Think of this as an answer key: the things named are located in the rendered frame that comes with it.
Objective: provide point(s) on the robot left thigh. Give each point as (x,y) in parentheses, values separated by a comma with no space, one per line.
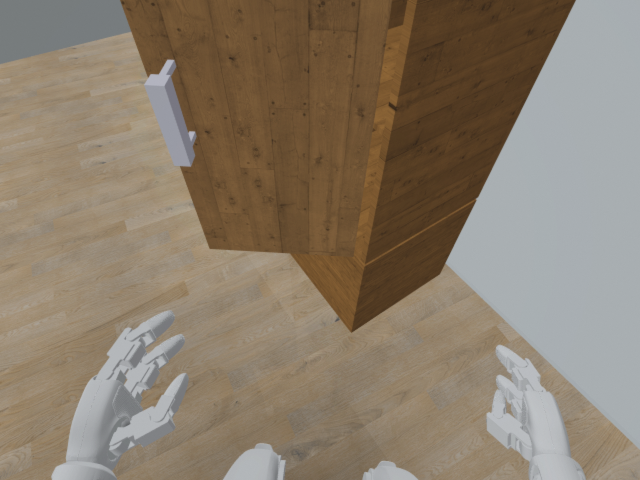
(257,464)

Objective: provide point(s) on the right robot hand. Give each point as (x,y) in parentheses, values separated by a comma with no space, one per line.
(535,410)

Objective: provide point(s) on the robot right forearm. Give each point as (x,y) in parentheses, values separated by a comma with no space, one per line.
(553,466)

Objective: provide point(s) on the handle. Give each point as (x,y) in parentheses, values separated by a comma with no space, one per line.
(164,101)

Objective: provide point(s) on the cupboard door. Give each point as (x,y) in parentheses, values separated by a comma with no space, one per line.
(282,96)

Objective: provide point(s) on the robot left shin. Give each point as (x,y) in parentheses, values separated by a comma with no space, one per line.
(264,446)

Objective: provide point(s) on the left robot hand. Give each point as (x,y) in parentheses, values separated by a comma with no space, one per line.
(96,434)

